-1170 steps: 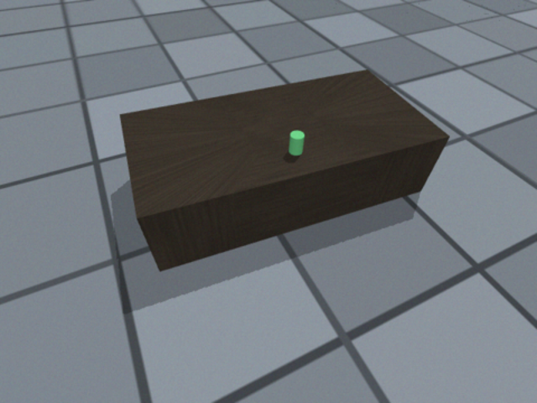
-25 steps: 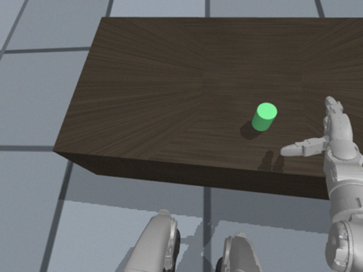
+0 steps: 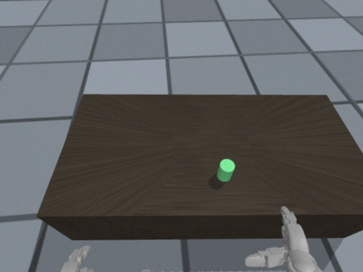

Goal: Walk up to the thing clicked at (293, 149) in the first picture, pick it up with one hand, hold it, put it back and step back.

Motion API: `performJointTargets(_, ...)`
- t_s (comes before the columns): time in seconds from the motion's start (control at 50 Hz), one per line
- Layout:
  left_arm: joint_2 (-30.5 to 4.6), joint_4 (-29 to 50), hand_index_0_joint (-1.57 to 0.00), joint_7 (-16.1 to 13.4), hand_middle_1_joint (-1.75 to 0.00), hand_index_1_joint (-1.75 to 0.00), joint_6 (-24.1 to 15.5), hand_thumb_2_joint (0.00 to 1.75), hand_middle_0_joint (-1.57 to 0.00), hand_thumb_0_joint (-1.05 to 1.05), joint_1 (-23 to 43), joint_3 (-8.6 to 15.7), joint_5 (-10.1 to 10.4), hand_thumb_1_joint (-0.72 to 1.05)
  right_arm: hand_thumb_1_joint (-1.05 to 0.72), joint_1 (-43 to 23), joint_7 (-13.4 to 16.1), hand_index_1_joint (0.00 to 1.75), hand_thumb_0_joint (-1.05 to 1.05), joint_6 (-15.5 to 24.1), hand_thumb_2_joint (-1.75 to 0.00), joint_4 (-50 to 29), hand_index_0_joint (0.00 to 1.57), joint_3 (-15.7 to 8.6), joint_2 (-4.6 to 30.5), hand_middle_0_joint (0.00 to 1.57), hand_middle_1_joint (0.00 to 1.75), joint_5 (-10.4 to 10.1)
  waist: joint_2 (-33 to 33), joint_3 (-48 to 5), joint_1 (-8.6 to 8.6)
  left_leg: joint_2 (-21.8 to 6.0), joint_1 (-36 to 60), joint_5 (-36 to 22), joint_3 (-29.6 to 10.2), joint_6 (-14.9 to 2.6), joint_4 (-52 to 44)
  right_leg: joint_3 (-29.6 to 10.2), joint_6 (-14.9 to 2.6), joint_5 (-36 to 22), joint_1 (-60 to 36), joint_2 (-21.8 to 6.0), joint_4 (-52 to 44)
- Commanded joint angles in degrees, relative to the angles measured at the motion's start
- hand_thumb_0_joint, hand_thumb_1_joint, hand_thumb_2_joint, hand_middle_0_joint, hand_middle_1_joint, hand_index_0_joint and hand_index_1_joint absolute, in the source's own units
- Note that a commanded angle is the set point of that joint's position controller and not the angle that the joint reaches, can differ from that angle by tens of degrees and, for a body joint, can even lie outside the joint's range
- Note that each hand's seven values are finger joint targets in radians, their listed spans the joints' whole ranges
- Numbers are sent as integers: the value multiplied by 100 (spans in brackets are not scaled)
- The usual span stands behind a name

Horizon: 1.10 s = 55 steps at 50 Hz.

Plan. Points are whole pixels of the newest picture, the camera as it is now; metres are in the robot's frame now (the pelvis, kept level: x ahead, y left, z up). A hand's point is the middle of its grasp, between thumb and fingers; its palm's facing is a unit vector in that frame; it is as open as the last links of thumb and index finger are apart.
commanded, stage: home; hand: right
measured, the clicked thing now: (225, 170) +0.56 -0.15 -0.33
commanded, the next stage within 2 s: stand in 1.82 s
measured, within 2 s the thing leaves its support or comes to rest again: neither
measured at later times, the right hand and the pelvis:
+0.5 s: hand out of the picture +0.17 -0.19 -0.07, palm faces +0.13 +0.96 -0.26, open 17.1 cm; pelvis +0.00 +0.00 +0.00, yaw -1 degrees
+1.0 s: hand out of the picture +0.06 -0.26 -0.10, palm faces +0.05 +0.91 -0.42, open 17.2 cm; pelvis +0.01 -0.01 +0.04, yaw -2 degrees
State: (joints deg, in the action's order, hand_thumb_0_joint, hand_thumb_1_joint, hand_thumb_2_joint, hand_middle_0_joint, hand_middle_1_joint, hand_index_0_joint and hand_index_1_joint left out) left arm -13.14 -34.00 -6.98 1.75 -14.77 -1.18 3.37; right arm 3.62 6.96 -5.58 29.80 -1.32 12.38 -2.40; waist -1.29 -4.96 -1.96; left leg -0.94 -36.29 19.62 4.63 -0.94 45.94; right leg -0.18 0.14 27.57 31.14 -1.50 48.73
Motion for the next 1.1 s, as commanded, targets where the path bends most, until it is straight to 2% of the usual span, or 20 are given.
performJointTargets(0.0,-586,948,-20,-178,-29,-30,-333,90,-20,0,430,183,-19,89,50,590,117,6,0,102,-9,-2100,6,-71,697,6,6,-44,111,-871,135,15,1594,-1188,-141,38,-803,156,-108,-1518,-189,189,-795)
performJointTargets(0.02,-591,991,-20,-201,-30,-30,-357,90,-20,0,446,193,-25,89,50,760,116,6,0,56,-8,-2249,6,63,550,6,6,-51,200,-711,21,44,1483,-1083,-115,41,-830,135,-118,-1433,-228,173,-843)
performJointTargets(0.04,-577,1024,-20,-218,-30,-30,-382,90,-20,0,517,194,-37,90,49,784,139,6,0,64,-9,-2610,6,-44,692,6,6,-44,158,-659,98,35,1522,-929,-137,53,-873,139,-129,-1256,-218,179,-880)
performJointTargets(0.06,-557,1034,-20,-237,-30,-30,-399,90,-20,0,488,186,-54,90,48,1023,130,6,0,39,-9,-2646,6,36,583,6,6,-30,232,-593,-4,40,1486,-870,-148,68,-892,138,-146,-1183,-234,175,-886)
performJointTargets(0.14,-561,1096,-20,-303,-30,-30,-536,90,-20,0,511,176,-103,89,49,1200,137,6,0,-50,-9,-3181,6,-28,632,6,6,8,225,-333,-52,4,1336,-666,-199,94,-966,113,-171,-989,-229,183,-908)
performJointTargets(0.22,-569,1085,-20,-350,-30,-30,-676,90,-20,0,402,215,-169,89,49,1221,148,6,0,-107,-9,-3328,6,23,496,6,6,83,169,-622,-107,28,1383,-1028,-113,59,-778,38,-127,-1410,-444,166,-838)
performJointTargets(0.4,-564,1204,-20,-307,-30,-30,-908,90,-20,0,538,187,-206,90,48,1767,165,6,0,-286,-9,-3132,6,-33,461,6,6,136,125,-507,139,21,1521,-923,-53,54,-781,13,-81,-1359,-265,207,-862)
performJointTargets(0.44,-553,1206,-20,-281,-30,-30,-917,90,-20,0,492,195,-214,90,51,1852,174,6,0,-286,-8,-3208,6,-129,530,6,6,140,39,-605,207,18,1620,-1094,-30,32,-720,3,-46,-1600,-282,199,-843)
performJointTargets(0.52,-563,1276,-20,-243,-30,-30,-933,90,-20,0,460,216,-213,90,50,1913,142,6,0,-300,-8,-3211,6,-99,493,6,6,140,66,-635,169,42,1612,-1192,-21,27,-655,-8,-31,-1715,-277,175,-814)
performJointTargets(0.54,-1110,133,-19,76,-29,-29,-647,87,-20,0,670,340,-918,84,47,965,-156,7,0,74,-10,-1201,6,-292,1045,6,7,695,-599,-100,398,-216,2063,-1186,-268,-25,-707,-421,-43,-2449,-506,-233,-1462)
performJointTargets(0.56,-1139,8,-19,214,-29,-29,-539,87,-20,0,582,460,-953,85,50,1278,-265,6,0,242,-8,-847,6,-354,1016,6,6,748,-751,-242,452,-233,2304,-1421,-245,-56,-590,-533,22,-2900,-726,-281,-1572)
performJointTargets(0.58,-1103,83,-19,280,-28,-28,-485,84,-19,0,678,447,-903,79,48,1373,-366,6,0,359,-9,-696,6,-305,1104,6,6,707,-621,-295,388,-258,2132,-1314,-248,-32,-903,-483,-41,-2673,-1005,-254,-1568)
performJointTargets(0.62,-1116,-11,-20,372,-30,-30,-401,90,-20,0,642,442,-753,90,52,1277,-459,6,0,476,-7,-273,6,-280,1246,6,6,634,-159,-279,335,-340,2418,-1553,-249,-55,-965,-544,-61,-2733,-1179,-258,-1718)
performJointTargets(0.66,-1144,-213,-20,444,-30,-30,-351,90,-20,0,689,469,-655,89,51,1059,-506,6,0,512,-8,147,6,-261,1173,6,6,542,15,-187,305,-443,2446,-1557,-327,-45,-1241,-570,-69,-2355,-1350,-218,-1913)
performJointTargets(0.74,-1111,-724,-20,507,-30,-30,-268,90,-20,0,596,472,-649,89,48,647,-490,6,0,617,-9,842,6,-235,1245,6,6,529,22,175,206,-524,2343,-1057,-445,-12,-1798,-567,-77,-1716,-1602,-187,-2449)
performJointTargets(0.82,-1147,-1121,-20,519,-30,-30,-210,90,-20,0,541,489,-631,90,51,746,-451,6,0,642,-8,1493,6,-239,1344,6,6,509,188,329,273,-550,2546,-1265,-451,21,-2123,-610,-95,-1963,-1875,-224,-2754)
performJointTargets(0.92,-1224,-1577,-20,519,-30,-30,-149,90,-20,0,465,489,-581,90,53,634,-404,6,0,685,-7,2081,6,-235,1503,6,6,479,235,314,221,-628,2795,-1567,-533,33,-2417,-593,-69,-2239,-2245,-261,-2953)
performJointTargets(0.96,-1260,-1722,-20,518,-30,-30,-129,90,-20,0,445,486,-558,90,52,677,-379,6,0,710,-7,2289,6,-217,1559,6,6,457,228,180,211,-684,3077,-2183,-525,42,-2436,-587,-51,-2604,-2372,-272,-2938)
performJointTargets(1.02,-1314,-1930,-20,494,-30,-30,-116,90,-20,0,450,457,-553,90,52,668,-364,6,0,698,-7,2550,6,-183,1540,6,6,441,105,269,220,-674,3068,-2365,-455,45,-2406,-603,-34,-2921,-2523,-324,-3047)
performJointTargets(1.08,-1314,-2103,-20,516,-30,-30,-84,90,-20,0,514,426,-541,90,53,638,-355,6,0,656,-7,2766,6,-183,1618,6,6,446,204,601,254,-664,3000,-1434,-488,87,-2692,-653,-52,-2106,-2270,-301,-3269)
